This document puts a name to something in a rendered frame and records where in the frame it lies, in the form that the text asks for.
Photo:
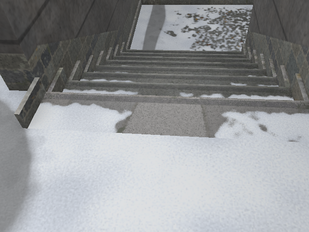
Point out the stairs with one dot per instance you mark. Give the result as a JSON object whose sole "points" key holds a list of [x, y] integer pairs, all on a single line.
{"points": [[181, 73]]}

